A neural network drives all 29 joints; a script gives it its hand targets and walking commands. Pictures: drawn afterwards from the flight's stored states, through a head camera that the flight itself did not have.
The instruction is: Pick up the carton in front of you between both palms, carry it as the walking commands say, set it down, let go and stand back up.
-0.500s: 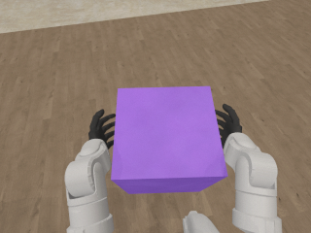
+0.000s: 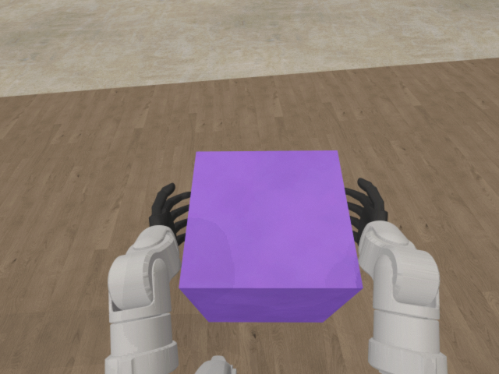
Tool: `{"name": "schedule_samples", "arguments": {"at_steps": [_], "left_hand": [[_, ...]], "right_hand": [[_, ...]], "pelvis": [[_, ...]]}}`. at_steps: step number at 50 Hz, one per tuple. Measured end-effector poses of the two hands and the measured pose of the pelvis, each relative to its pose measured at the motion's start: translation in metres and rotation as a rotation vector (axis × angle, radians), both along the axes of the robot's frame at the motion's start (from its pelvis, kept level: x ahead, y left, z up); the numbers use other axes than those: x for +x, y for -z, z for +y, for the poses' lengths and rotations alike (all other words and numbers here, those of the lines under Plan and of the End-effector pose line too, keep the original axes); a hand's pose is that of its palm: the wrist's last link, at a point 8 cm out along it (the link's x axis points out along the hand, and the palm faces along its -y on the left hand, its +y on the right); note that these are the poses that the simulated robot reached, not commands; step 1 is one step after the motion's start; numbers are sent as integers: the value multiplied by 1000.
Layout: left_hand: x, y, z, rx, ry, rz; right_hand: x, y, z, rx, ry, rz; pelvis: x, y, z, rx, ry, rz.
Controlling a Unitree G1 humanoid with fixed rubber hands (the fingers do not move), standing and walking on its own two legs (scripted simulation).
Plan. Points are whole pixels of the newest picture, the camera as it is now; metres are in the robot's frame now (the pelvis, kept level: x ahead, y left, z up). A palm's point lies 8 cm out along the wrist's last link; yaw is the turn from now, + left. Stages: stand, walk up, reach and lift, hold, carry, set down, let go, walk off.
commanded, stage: carry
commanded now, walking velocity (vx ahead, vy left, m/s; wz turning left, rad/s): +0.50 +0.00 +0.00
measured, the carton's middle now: (265, 245) +0.33 +0.02 +0.01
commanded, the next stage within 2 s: none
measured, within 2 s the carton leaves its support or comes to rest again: neither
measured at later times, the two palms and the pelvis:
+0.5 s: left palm (200, 107) +0.65 +0.18 +0.05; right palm (337, 109) +0.64 -0.12 +0.05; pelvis +0.33 +0.05 -0.03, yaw -2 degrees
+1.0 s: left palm (216, 51) +0.96 +0.18 +0.01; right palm (318, 48) +0.98 -0.12 +0.01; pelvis +0.65 +0.01 -0.06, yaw +0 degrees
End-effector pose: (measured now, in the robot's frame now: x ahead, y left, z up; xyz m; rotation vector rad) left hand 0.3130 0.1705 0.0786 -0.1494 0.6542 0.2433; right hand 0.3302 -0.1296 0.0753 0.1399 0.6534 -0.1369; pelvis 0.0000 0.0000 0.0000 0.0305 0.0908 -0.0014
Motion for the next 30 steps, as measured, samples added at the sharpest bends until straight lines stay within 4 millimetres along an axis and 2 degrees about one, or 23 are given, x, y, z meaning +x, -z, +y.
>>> {"name": "schedule_samples", "arguments": {"at_steps": [4,7,11,13,19,25,30], "left_hand": [[63,-8,-2,11,37,-51],[112,-9,0,16,60,-89],[181,5,5,16,103,-124],[211,17,4,15,133,-96],[274,37,-1,-15,149,18],[342,32,6,-18,129,-18],[406,25,9,-10,109,-72]], "right_hand": [[51,-5,-3,-7,25,-52],[95,-7,0,-24,37,-90],[156,0,4,-55,62,-122],[180,8,3,-74,77,-94],[231,30,0,-38,131,23],[307,22,6,-28,120,-13],[380,12,9,-40,89,-67]], "pelvis": [[54,4,9,-9,11,3],[101,14,18,-25,17,-1],[170,42,31,-47,41,-26],[193,47,35,-31,34,-25],[258,37,49,-50,34,-13],[326,30,50,-61,31,-1],[393,33,43,-55,18,4]]}}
